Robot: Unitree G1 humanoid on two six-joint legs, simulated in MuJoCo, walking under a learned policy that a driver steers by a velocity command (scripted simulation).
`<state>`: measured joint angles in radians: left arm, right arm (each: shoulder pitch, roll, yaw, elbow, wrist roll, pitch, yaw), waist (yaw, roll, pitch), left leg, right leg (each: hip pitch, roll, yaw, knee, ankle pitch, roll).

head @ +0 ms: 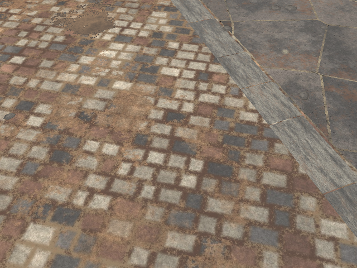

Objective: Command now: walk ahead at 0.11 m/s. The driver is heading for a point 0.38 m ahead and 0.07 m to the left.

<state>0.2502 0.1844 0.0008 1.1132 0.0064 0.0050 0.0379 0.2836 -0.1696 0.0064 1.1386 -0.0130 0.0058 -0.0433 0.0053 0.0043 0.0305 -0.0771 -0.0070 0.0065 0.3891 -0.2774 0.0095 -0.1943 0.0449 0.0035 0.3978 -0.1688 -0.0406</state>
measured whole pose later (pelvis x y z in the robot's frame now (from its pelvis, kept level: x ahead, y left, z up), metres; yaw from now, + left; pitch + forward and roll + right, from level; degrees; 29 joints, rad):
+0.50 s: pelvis +0.14 -0.04 +0.00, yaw +7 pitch +0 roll +0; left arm 0.43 0.16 0.03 1.08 0.02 -0.10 0.03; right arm 0.22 -0.21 -0.06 1.02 -0.03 -0.03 0.03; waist 0.01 0.03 0.02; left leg -0.58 0.04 0.01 1.08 -0.19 0.08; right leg 0.01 0.04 -0.16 0.27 -0.28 -0.07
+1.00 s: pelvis +0.31 +0.01 +0.00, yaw +13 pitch -1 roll +0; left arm 0.23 0.15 0.02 1.02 0.03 0.01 0.04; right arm 0.25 -0.16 -0.02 1.04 -0.02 -0.05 -0.01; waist -0.01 -0.02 0.07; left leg -0.24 -0.09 0.11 0.37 -0.12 0.13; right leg -0.41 -0.06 0.01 0.82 -0.37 -0.01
